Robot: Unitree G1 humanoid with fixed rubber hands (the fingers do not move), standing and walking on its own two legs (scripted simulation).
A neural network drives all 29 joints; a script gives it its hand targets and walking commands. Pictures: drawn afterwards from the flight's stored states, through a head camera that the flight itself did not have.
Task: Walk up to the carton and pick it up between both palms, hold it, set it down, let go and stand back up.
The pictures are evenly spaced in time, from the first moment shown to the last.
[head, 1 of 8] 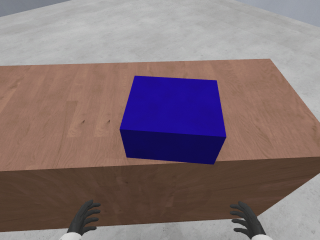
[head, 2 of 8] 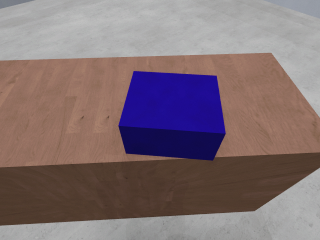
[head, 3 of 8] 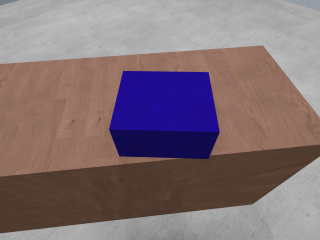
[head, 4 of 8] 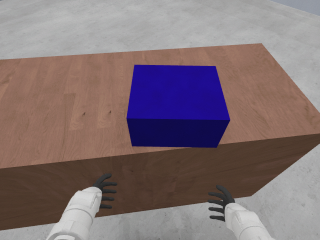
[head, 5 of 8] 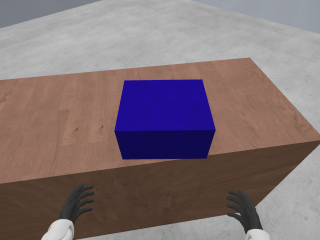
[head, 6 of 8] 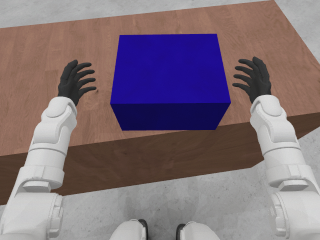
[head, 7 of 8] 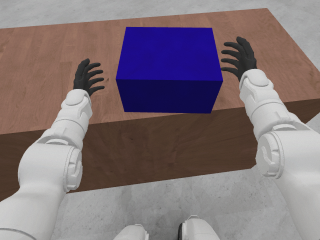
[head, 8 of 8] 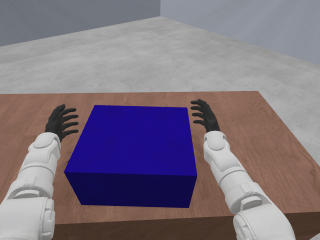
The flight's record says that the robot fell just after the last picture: yes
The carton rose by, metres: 0.00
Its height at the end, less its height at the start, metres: +0.00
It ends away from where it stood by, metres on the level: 0.03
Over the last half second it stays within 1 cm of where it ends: no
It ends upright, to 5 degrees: yes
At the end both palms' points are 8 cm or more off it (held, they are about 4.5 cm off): no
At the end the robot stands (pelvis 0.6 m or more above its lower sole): yes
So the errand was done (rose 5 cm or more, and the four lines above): no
